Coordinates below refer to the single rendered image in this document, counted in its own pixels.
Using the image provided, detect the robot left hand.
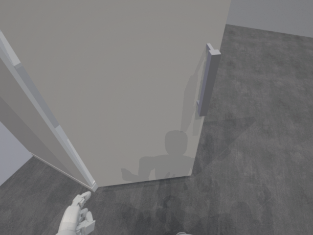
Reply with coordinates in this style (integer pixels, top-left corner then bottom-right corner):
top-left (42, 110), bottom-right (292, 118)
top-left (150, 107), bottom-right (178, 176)
top-left (58, 191), bottom-right (95, 235)

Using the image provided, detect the handle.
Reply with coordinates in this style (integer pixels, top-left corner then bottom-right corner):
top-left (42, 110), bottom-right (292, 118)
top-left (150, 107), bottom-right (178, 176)
top-left (197, 43), bottom-right (221, 117)

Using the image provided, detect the fridge door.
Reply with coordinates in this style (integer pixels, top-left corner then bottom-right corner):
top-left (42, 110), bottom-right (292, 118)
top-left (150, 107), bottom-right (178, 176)
top-left (0, 0), bottom-right (231, 187)

